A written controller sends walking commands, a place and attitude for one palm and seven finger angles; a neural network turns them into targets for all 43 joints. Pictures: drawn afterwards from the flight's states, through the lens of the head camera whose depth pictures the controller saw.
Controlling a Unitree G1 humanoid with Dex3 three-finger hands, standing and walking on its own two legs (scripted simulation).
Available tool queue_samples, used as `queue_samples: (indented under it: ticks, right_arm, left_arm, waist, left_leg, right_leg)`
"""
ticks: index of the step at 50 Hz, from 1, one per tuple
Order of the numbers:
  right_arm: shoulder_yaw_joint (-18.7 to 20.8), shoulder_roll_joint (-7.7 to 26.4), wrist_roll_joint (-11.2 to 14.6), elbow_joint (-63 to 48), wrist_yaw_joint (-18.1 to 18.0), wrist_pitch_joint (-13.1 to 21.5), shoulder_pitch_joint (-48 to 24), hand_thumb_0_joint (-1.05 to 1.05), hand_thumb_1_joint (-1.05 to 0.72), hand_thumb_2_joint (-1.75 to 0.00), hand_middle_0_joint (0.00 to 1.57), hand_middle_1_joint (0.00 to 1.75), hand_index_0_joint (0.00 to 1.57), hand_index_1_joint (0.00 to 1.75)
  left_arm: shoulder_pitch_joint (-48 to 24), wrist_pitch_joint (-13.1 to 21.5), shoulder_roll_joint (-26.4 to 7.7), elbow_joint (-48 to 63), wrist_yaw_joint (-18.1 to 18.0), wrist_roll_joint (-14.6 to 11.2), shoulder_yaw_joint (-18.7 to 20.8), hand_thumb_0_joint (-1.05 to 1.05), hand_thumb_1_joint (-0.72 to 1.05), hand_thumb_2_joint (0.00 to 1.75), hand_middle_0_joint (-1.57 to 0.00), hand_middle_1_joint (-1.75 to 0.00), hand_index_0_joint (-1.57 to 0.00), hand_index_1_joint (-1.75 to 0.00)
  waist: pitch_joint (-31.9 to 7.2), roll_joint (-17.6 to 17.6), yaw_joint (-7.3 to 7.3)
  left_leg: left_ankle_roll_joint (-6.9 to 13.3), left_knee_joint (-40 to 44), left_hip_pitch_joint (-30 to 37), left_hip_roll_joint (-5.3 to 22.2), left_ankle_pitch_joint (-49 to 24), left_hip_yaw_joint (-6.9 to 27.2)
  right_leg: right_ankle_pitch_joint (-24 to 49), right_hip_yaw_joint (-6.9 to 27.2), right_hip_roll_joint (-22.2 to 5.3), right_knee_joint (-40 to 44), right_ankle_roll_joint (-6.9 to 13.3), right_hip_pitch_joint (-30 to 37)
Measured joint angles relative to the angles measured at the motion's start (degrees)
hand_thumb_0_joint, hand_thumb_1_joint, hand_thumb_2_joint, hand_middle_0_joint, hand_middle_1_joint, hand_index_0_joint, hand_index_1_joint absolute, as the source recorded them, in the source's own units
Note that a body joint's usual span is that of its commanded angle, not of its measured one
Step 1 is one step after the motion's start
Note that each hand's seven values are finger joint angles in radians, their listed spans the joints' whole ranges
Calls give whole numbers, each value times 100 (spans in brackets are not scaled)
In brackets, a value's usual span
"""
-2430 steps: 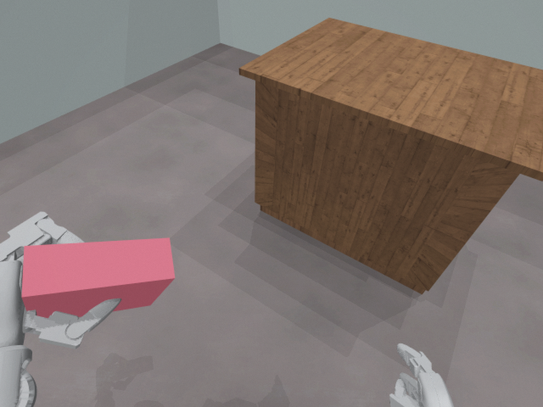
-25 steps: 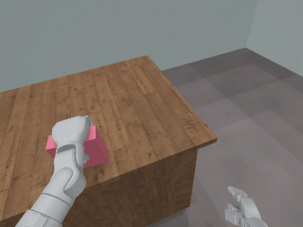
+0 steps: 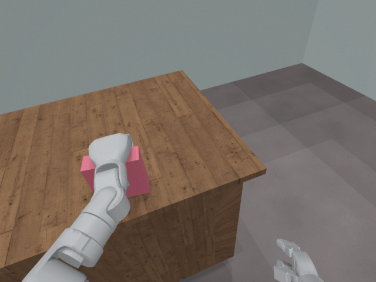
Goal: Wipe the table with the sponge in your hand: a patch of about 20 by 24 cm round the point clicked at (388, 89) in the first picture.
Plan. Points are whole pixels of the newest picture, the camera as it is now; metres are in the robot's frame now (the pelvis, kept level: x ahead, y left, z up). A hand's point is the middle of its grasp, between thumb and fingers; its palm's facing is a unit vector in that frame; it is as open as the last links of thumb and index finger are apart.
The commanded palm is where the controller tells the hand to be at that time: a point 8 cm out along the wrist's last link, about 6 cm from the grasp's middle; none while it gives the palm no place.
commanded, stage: wipe forward along the third lane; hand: left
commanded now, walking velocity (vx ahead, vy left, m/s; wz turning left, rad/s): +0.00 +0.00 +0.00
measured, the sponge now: (121, 181) +0.34 +0.22 +0.03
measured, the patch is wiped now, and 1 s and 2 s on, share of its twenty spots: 0.90 0.95 1.00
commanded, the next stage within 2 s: wipe back along the third lane in 1.48 s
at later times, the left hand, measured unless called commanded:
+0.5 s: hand (122, 152) +0.39 +0.22 +0.08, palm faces -0.09 -0.02 -1.00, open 9.2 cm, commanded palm +0.38 +0.23 +0.12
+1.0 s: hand (121, 141) +0.43 +0.24 +0.09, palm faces -0.11 +0.00 -0.99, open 9.2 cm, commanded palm +0.43 +0.25 +0.12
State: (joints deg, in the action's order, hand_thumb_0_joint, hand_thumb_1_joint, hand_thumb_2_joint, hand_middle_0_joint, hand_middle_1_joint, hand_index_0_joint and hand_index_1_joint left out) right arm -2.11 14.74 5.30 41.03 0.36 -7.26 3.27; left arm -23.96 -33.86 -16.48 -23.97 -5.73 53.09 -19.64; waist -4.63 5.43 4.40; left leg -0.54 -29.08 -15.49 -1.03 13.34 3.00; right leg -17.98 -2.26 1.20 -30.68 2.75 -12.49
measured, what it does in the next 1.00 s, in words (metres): stands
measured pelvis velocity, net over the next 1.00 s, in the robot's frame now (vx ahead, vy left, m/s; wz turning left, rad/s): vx -0.01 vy -0.04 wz -0.02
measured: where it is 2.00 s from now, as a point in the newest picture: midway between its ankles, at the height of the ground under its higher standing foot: outside the picture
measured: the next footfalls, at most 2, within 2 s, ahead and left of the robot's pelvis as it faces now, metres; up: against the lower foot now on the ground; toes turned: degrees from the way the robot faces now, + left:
none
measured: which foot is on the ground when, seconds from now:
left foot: down 0.00-1.00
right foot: down 0.00-1.00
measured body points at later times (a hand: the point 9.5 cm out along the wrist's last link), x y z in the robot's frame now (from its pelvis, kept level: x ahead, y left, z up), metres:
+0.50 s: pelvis -0.01 -0.02 +0.00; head -0.01 -0.06 +0.44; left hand +0.39 +0.22 +0.14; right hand +0.11 -0.27 -0.14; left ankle +0.02 +0.13 -0.73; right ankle -0.02 -0.09 -0.73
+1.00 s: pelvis -0.01 -0.04 -0.01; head +0.02 -0.07 +0.44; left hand +0.43 +0.23 +0.14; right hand +0.06 -0.31 -0.15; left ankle +0.02 +0.13 -0.73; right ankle -0.02 -0.09 -0.73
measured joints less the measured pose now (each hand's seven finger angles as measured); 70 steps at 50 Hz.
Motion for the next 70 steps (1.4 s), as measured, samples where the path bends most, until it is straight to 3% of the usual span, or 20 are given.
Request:
queue_samples:
  ticks: [5, 12, 20, 30, 54, 70]
  right_arm:
    - [-1, 46, -7, 36, -122, -31, 25, 1, -90, -90, 19, 30, 20, 30]
    - [33, 109, -38, 46, -249, -40, 224, 1, -90, -90, 19, 30, 20, 30]
    - [119, 169, -69, 128, -295, -1, 586, 1, -91, -90, 19, 30, 20, 30]
    - [163, 155, -84, 277, -273, 77, 864, 1, -91, -90, 19, 30, 20, 30]
    - [153, 247, -90, 257, -167, 169, 1079, 1, -91, -90, 20, 30, 20, 30]
    - [166, 298, -150, 246, -181, 164, 1340, 1, -91, -90, 20, 30, 20, 30]
  left_arm:
    - [-380, 36, -9, -492, 149, 11, 131, 0, -48, 113, -81, -145, -89, -138]
    - [-821, 467, -147, -1218, 302, 128, 427, -1, -54, 117, -84, -143, -91, -137]
    - [-1187, 1047, -354, -1942, 219, 152, 753, -1, -59, 119, -87, -141, -93, -138]
    - [-1736, 1506, -649, -2817, -13, 172, 1057, 0, -61, 120, -89, -140, -94, -139]
    - [-2539, 2006, -1434, -4001, -100, 320, 1605, 1, -59, 119, -87, -142, -92, -142]
    - [-2988, 2255, -1953, -4377, 200, 536, 1840, 1, -57, 118, -86, -141, -91, -144]
  waist:
    - [15, -41, -63]
    - [-26, -84, -186]
    - [-57, -83, -319]
    - [-68, -70, -491]
    - [-143, -143, -859]
    - [-146, -133, -1051]
  left_leg:
    - [-12, 11, -85, 28, -40, 12]
    - [-20, -27, -290, 88, -59, 9]
    - [15, -153, -556, 146, -32, 29]
    - [109, -285, -920, 206, -23, 72]
    - [255, -568, -1549, 351, 116, 139]
    - [198, -687, -1870, 380, 221, 85]
  right_leg:
    - [38, -11, 29, 1, 28, -91]
    - [76, -9, 91, -36, 76, -308]
    - [81, -30, 156, -131, 127, -565]
    - [111, -74, 229, -232, 198, -918]
    - [121, -115, 408, -309, 309, -1470]
    - [112, -35, 435, -221, 218, -1713]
